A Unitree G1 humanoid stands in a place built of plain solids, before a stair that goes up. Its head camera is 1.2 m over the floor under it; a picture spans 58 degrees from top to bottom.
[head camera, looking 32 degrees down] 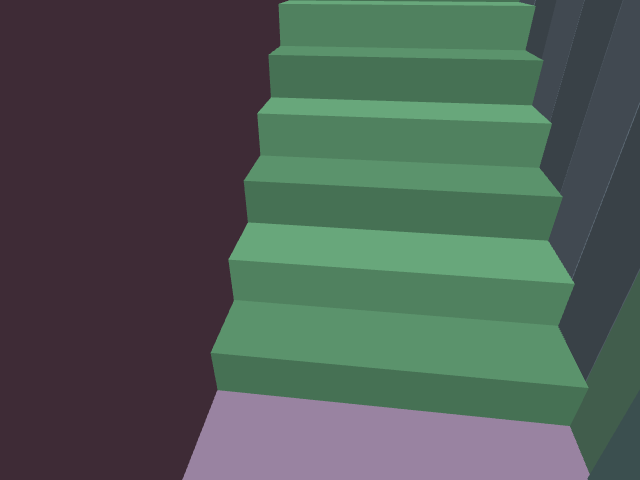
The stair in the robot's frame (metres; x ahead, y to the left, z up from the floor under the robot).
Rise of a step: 0.18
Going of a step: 0.26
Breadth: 1.13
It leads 7 degrees to the right of straight ahead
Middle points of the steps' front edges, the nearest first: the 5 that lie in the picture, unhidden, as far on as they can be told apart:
0.90 -0.21 0.18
1.16 -0.25 0.36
1.41 -0.28 0.53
1.67 -0.31 0.71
1.93 -0.34 0.89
